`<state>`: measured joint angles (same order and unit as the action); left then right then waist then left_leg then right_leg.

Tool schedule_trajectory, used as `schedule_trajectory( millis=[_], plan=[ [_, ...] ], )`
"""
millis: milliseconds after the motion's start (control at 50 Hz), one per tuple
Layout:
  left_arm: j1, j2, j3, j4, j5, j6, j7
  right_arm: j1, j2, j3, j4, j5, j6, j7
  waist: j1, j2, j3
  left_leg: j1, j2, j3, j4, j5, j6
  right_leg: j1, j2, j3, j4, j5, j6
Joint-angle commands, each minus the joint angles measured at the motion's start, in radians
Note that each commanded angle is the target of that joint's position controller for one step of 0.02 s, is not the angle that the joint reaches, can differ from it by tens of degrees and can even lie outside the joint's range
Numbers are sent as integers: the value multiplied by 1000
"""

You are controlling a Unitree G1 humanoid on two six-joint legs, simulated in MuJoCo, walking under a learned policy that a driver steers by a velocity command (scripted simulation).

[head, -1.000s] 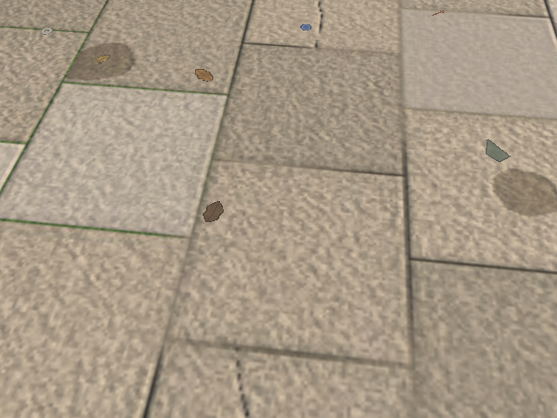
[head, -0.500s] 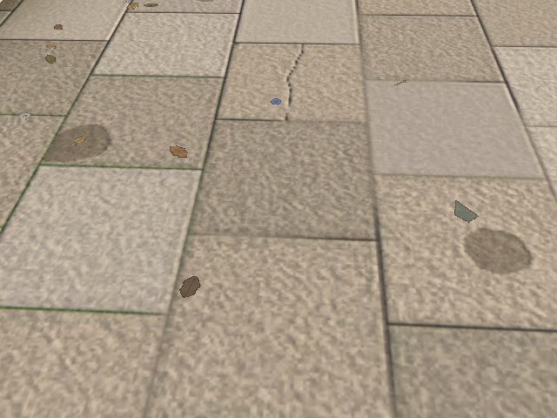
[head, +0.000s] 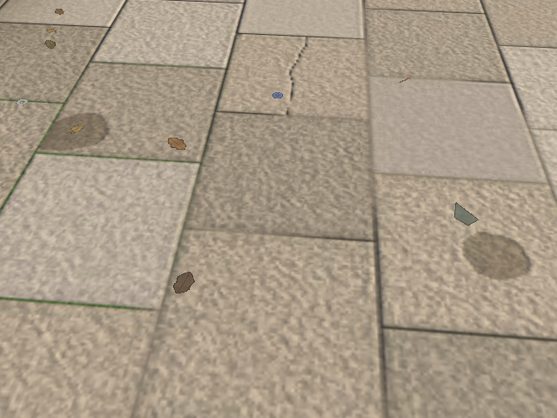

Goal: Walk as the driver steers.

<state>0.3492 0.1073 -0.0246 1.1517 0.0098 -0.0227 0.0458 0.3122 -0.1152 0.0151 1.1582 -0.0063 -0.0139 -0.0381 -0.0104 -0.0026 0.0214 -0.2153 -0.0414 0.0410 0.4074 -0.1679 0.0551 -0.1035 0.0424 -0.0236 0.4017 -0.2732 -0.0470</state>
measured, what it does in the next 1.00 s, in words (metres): walks ahead: left foot, then right foot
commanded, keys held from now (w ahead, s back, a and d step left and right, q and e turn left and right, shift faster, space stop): no key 0.06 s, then w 0.22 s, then no key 0.72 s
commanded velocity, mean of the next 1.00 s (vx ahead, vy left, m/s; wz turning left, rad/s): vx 0.11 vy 0.00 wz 0.00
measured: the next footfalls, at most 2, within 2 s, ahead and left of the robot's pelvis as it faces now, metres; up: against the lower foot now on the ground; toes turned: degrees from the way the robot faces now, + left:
left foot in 0.40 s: +0.16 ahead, +0.12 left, +0.00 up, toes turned +4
right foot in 0.74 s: +0.21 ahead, -0.06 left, +0.00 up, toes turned -2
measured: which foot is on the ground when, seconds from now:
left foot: down 0.00-0.16, up 0.18-0.38, down 0.40-1.00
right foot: down 0.00-0.40, up 0.42-0.72, down 0.74-1.00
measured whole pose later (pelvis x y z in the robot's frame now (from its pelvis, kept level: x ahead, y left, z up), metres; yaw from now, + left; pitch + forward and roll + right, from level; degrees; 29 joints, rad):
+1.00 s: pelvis +0.17 +0.05 +0.00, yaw +0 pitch -2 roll +0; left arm 0.27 0.12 -0.01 1.14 0.00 -0.01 0.05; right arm 0.36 -0.11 0.01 1.13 -0.01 -0.03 -0.05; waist -0.01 0.00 0.04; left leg -0.06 -0.04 0.08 0.38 -0.29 0.07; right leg -0.17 0.00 -0.05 0.43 -0.22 -0.02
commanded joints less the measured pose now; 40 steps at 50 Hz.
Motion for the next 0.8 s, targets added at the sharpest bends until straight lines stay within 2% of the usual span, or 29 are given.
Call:
schedule_trajectory(
  millis=[20,60,80,120,140,160,180,200,240,280,300,320,360,380,400,420,440,460,480,500,520,560,640,660,700,720,760,780,800],
  plan=[
    [91,59,7,3,0,-2,3,75,-63,-9,1,0,-2,-3,0,-3,69,36,124,-134,-64,68,11,-100,-128,115,-90,111,-26],
    [93,58,7,5,0,-2,3,76,-62,-9,4,0,-2,-4,1,-3,70,37,124,-134,-64,71,11,-98,-128,114,-91,113,-26],
    [106,58,8,10,2,-2,3,82,-59,-9,8,-1,-1,-3,3,-3,52,42,114,-129,-64,-1,13,-91,-120,113,-100,36,-30],
    [123,91,24,8,5,4,0,76,-79,-20,-1,-3,5,1,11,-27,77,-11,66,-99,-8,-228,30,-115,-103,129,-100,-220,-60],
    [129,109,33,1,7,8,-3,66,-84,-25,-12,-8,6,5,20,-54,112,-77,44,-83,34,-343,39,-134,-121,173,-119,-366,-86],
    [159,120,40,-1,6,9,-5,37,-78,-27,-31,-13,5,11,39,-74,158,-170,26,-65,92,-386,41,-127,-161,241,-161,-478,-117],
    [200,138,49,6,4,8,-5,2,-53,-23,-54,-18,-1,19,59,-122,188,-247,2,-18,190,-344,35,-101,-234,340,-227,-558,-156],
    [205,156,60,8,6,5,-4,-25,-38,-20,-75,-31,-9,26,63,-148,223,-303,20,27,278,-263,30,-86,-313,418,-272,-567,-194],
    [209,166,71,2,16,-9,-7,-77,-70,-32,-118,-33,-29,36,68,-109,231,-398,68,5,385,-254,31,-40,-366,464,-295,-456,-232],
    [203,163,75,-3,20,-26,-11,-103,-89,-44,-147,-26,-47,46,58,-73,209,-433,91,-8,383,-254,26,30,-350,407,-271,-305,-221],
    [187,155,74,-7,19,-33,-10,-106,-82,-45,-154,-17,-54,47,50,-64,200,-395,86,1,338,-236,20,33,-320,347,-245,-165,-201],
    [174,152,72,-9,20,-38,-9,-93,-70,-46,-156,-11,-58,46,36,-70,183,-326,69,19,285,-214,17,18,-292,286,-203,-4,-181],
    [136,156,69,-12,9,-39,-9,21,-42,-48,-119,1,-61,39,-24,-69,126,-63,11,79,135,-71,18,-86,-226,166,-83,228,-125],
    [145,146,65,-9,9,-42,-11,102,-56,-58,-86,4,-61,31,-49,-47,87,90,-17,80,91,-25,17,-147,-185,121,15,317,-91],
    [152,121,54,-11,7,-51,-14,192,-99,-73,-68,-6,-67,21,-84,6,26,237,63,-16,50,21,29,-215,-131,53,168,306,-49],
    [175,52,35,-43,-4,-54,-17,302,-221,-97,-63,-16,-68,12,-105,210,-41,377,311,-342,-50,178,124,-390,-9,-59,448,-6,14],
    [164,106,53,-47,5,-42,-14,362,-222,-98,-35,-7,-50,12,-121,239,-61,329,445,-520,-116,406,221,-427,15,-53,656,-337,20],
    [137,93,54,-51,21,-29,-15,263,-175,-80,-55,-5,-48,13,-50,111,-4,224,422,-447,-99,430,220,-418,-43,18,746,-310,13],
    [107,53,44,-57,25,-24,-21,167,-151,-69,-84,-6,-51,16,-25,55,32,137,385,-357,-110,453,201,-402,-66,30,739,-242,13],
    [96,40,41,-57,21,-22,-25,106,-128,-57,-101,-9,-54,14,5,36,38,91,340,-275,-129,484,169,-364,-89,37,688,-178,14],
    [99,48,43,-56,21,-16,-28,74,-98,-42,-106,-11,-58,9,28,47,38,57,301,-208,-136,546,147,-317,-98,31,630,-140,19],
    [120,44,40,-43,11,1,-27,63,-76,-22,-101,-19,-67,3,54,68,8,39,253,-113,-112,695,123,-232,-80,11,525,-95,29],
    [49,46,30,-52,-6,22,-7,104,-102,-9,-78,-15,-63,-7,40,106,-11,77,230,-71,-64,739,116,-174,-50,-18,287,-64,32],
    [34,51,29,-53,-8,25,-4,115,-100,-7,-74,-13,-58,-8,31,116,-17,74,233,-79,-59,690,117,-153,-50,-22,250,-44,30],
    [19,28,22,-46,-7,29,-4,107,-90,-3,-72,-5,-46,-8,37,110,-6,15,230,-98,-61,478,106,-74,-58,-22,149,42,23],
    [10,29,18,-46,-2,27,-5,98,-91,-5,-72,-2,-40,-8,47,80,14,-32,219,-106,-66,321,84,-18,-70,-11,58,140,18],
    [7,96,25,-52,15,14,-5,115,-82,-8,-79,-7,-37,-5,27,2,34,-127,170,-116,-79,10,40,83,-176,101,7,309,11],
    [-22,128,33,-38,2,16,-6,203,-28,-3,-58,1,-30,0,-28,-116,74,-100,117,-87,-118,-50,27,18,-188,114,35,329,-23],
    [-32,87,27,-37,-4,15,-10,188,-37,-4,-42,-4,-23,-4,-2,-105,99,-37,110,-78,-111,-39,21,-48,-170,106,17,272,-21]
  ],
)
